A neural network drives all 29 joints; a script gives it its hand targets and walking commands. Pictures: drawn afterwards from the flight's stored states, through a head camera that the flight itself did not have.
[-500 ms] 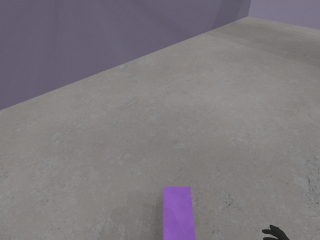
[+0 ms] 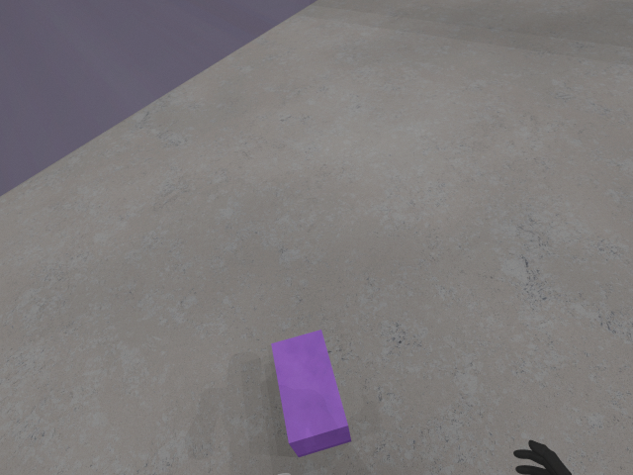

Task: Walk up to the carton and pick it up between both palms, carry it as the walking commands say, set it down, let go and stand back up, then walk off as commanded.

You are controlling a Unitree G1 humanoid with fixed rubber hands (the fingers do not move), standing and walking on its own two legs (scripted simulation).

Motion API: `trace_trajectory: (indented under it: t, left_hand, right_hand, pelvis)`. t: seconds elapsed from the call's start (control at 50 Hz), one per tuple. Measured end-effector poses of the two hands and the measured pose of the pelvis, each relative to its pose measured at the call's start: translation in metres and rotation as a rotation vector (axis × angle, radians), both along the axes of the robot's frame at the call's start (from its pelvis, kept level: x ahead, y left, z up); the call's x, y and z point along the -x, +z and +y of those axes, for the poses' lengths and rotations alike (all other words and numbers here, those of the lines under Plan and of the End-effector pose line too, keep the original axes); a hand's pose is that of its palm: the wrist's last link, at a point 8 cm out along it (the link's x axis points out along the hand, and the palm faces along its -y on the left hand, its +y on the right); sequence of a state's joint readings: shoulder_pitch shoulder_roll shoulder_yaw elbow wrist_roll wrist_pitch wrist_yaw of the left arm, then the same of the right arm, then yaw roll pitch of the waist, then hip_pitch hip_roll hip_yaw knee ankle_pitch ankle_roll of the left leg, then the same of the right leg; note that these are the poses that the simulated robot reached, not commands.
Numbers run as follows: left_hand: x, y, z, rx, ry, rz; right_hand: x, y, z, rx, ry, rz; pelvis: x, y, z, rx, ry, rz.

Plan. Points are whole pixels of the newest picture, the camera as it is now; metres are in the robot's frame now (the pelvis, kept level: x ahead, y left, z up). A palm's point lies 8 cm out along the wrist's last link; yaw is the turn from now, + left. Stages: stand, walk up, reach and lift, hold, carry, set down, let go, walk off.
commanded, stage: walk off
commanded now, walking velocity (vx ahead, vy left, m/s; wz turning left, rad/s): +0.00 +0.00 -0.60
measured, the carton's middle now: (310, 391) +0.48 +0.13 -0.69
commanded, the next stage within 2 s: none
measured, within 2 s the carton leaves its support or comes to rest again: neither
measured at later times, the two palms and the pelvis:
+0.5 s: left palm out of the picture +0.11 +0.29 -0.12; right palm out of the picture +0.06 -0.24 -0.08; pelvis -0.01 +0.04 +0.00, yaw -16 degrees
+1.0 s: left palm out of the picture +0.17 +0.24 -0.12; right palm out of the picture -0.06 -0.24 -0.10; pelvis -0.05 +0.05 -0.01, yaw -30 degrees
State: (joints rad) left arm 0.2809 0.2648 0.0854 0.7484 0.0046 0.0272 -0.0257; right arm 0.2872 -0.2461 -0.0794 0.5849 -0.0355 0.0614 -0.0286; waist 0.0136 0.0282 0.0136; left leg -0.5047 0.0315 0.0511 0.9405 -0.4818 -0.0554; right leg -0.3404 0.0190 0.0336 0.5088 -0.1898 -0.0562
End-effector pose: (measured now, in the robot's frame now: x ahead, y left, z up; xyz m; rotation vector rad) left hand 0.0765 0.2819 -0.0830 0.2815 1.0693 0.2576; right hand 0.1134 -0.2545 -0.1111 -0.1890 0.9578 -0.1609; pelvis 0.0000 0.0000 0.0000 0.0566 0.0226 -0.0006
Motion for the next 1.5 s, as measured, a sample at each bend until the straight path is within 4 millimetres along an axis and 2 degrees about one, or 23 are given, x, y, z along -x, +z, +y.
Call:
trace_trajectory:
  t: [0.14,0.2,0.26,0.34,0.48,0.58,0.68,0.72,0.82,0.92,1.04,1.12,1.2,1.26,1.32,1.4,1.44,1.5]
  left_hand:
    - [0.02,-0.002,0.007,0.006,-0.006,0.052]
    - [0.021,-0.006,0.013,0.017,-0.016,0.059]
    - [0.017,-0.015,0.021,0.037,-0.04,0.056]
    - [0.008,-0.03,0.025,0.077,-0.092,0.058]
    - [-0.026,-0.036,0.014,0.102,-0.208,0.062]
    - [-0.058,-0.033,-0.005,0.077,-0.31,0.071]
    - [-0.097,-0.027,-0.044,0.049,-0.427,-0.001]
    - [-0.104,-0.026,-0.055,0.046,-0.451,-0.036]
    - [-0.096,-0.018,-0.053,0.034,-0.468,-0.017]
    - [-0.089,-0.027,-0.045,0.058,-0.488,0.015]
    - [-0.094,-0.037,-0.046,0.109,-0.551,0.034]
    - [-0.103,-0.038,-0.058,0.13,-0.606,0.03]
    - [-0.109,-0.041,-0.074,0.119,-0.679,0.056]
    - [-0.115,-0.039,-0.091,0.098,-0.745,0.067]
    - [-0.123,-0.034,-0.116,0.078,-0.815,0.048]
    - [-0.125,-0.028,-0.149,0.065,-0.882,-0.02]
    - [-0.122,-0.022,-0.152,0.058,-0.891,-0.033]
    - [-0.114,-0.016,-0.145,0.039,-0.895,-0.016]
  right_hand:
    - [-0.011,0.011,0.007,-0.006,-0.005,-0.066]
    - [-0.013,0.016,0.013,0.001,-0.02,-0.095]
    - [-0.007,0.021,0.019,0.024,-0.05,-0.108]
    - [0.018,0.026,0.021,0.07,-0.118,-0.097]
    - [0.052,0.034,0.014,0.099,-0.242,-0.096]
    - [0.086,0.021,0.007,0.072,-0.333,-0.052]
    - [0.128,-0.004,-0.005,0.02,-0.416,0.001]
    - [0.139,-0.013,-0.007,0.003,-0.418,0.024]
    - [0.146,-0.008,-0.004,-0.013,-0.422,0.017]
    - [0.149,0.004,0.002,0.021,-0.442,-0.011]
    - [0.191,0.021,0.021,0.085,-0.545,0.015]
    - [0.208,0.03,0.023,0.112,-0.608,0.005]
    - [0.229,0.027,0.027,0.106,-0.68,0.008]
    - [0.253,0.018,0.033,0.082,-0.744,0.026]
    - [0.282,0.007,0.04,0.043,-0.805,0.044]
    - [0.313,-0.016,0.047,-0.02,-0.847,0.065]
    - [0.319,-0.018,0.049,-0.043,-0.848,0.07]
    - [0.319,-0.013,0.048,-0.048,-0.85,0.049]
  pelvis:
    - [0.011,0.002,0.008,0.004,-0.033,0.003]
    - [0.014,0.001,0.016,0.014,-0.055,-0.003]
    - [0.017,-0.002,0.028,0.037,-0.08,-0.008]
    - [0.018,-0.005,0.04,0.072,-0.144,-0.035]
    - [0.014,-0.004,0.044,0.085,-0.264,-0.057]
    - [0.017,-0.006,0.04,0.06,-0.352,-0.018]
    - [0.024,-0.015,0.023,0.023,-0.417,0.007]
    - [0.029,-0.019,0.019,0.026,-0.426,0.001]
    - [0.04,-0.011,0.024,0.021,-0.443,0.018]
    - [0.048,-0.01,0.039,0.032,-0.472,0.027]
    - [0.048,-0.007,0.055,0.101,-0.551,-0.004]
    - [0.047,-0.005,0.057,0.123,-0.609,-0.021]
    - [0.051,-0.006,0.057,0.104,-0.684,-0.003]
    - [0.056,-0.007,0.056,0.079,-0.745,0.014]
    - [0.064,-0.01,0.05,0.051,-0.796,0.02]
    - [0.079,-0.018,0.041,0.024,-0.833,0.012]
    - [0.084,-0.016,0.041,0.023,-0.84,0.007]
    - [0.09,-0.01,0.045,0.012,-0.849,0.016]
